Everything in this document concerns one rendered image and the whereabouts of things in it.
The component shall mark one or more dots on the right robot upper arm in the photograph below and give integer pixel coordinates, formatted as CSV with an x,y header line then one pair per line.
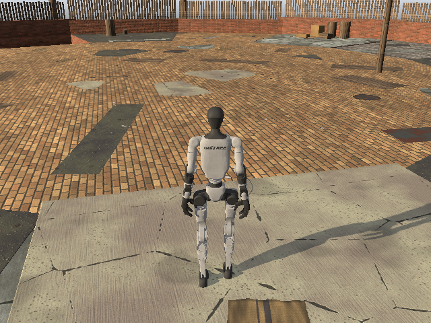
x,y
238,154

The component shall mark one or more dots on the left robot forearm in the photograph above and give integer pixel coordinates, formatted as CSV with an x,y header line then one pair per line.
x,y
188,184

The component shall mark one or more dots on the right robot shin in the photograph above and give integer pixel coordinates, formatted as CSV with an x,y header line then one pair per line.
x,y
229,247

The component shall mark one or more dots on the right robot foot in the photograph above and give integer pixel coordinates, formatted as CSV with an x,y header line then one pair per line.
x,y
227,273

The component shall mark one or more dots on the right robot forearm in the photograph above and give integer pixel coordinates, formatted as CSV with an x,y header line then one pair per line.
x,y
242,185

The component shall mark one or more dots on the right robot hand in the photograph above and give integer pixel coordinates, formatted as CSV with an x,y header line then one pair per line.
x,y
246,208

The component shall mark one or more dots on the left robot hand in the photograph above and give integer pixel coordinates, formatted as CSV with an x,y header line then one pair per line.
x,y
185,206

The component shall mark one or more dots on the left robot upper arm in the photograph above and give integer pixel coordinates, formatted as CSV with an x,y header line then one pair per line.
x,y
192,154

